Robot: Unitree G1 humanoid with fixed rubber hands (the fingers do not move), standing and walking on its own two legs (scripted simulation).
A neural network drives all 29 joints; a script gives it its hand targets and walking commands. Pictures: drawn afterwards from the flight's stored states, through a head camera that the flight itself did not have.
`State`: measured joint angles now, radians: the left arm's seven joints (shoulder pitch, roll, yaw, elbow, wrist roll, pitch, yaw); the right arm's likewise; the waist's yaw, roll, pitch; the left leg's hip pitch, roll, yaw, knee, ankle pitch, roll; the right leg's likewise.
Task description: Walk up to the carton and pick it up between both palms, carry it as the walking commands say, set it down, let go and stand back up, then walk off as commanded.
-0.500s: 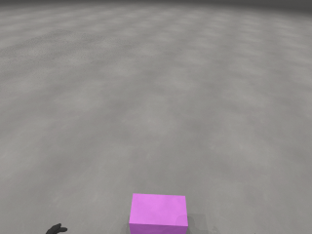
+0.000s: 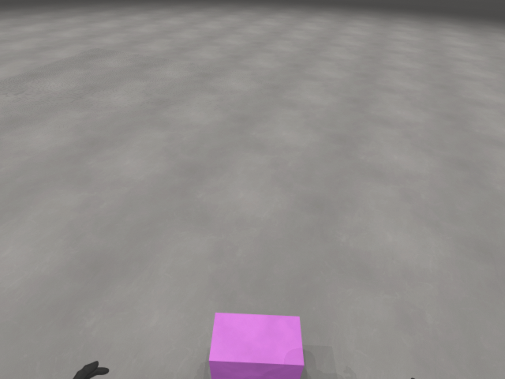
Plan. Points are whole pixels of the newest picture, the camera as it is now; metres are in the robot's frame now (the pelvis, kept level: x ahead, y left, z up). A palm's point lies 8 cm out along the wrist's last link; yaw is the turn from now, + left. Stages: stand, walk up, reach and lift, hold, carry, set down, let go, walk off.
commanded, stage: stand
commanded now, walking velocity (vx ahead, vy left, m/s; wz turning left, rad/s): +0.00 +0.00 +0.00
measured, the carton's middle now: (255, 354) +0.45 -0.01 -0.64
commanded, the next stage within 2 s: walk off in 0.26 s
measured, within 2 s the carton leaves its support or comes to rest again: neither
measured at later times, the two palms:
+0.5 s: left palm out of the picture +0.10 +0.29 -0.07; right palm out of the picture +0.09 -0.27 -0.08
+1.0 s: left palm out of the picture +0.06 +0.33 -0.10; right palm out of the picture +0.06 -0.22 -0.10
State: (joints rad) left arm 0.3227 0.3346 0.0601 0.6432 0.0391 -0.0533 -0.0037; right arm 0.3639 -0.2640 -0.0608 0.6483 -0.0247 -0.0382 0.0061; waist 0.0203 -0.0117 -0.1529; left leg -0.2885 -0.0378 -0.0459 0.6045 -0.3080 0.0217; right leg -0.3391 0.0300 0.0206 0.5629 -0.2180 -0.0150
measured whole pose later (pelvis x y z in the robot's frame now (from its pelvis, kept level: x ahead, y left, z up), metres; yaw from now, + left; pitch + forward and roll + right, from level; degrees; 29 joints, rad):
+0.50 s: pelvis +0.00 +0.00 +0.00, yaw +0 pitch -1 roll +0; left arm 0.32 0.34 0.06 0.65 0.03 -0.05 -0.01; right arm 0.36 -0.26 -0.06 0.65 -0.02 -0.04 0.01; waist 0.02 -0.01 -0.09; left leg -0.29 -0.04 -0.05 0.60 -0.30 0.02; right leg -0.34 0.03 0.02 0.56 -0.21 -0.01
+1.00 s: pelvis -0.01 +0.05 +0.00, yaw +2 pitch +0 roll -1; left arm 0.32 0.29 0.04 0.65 0.02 0.07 0.06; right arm 0.39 -0.26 -0.05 0.65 -0.02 0.07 0.03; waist 0.02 0.00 -0.01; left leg -0.31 -0.12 -0.04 0.57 -0.25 0.10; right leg -0.40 0.00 0.02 0.93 -0.49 0.00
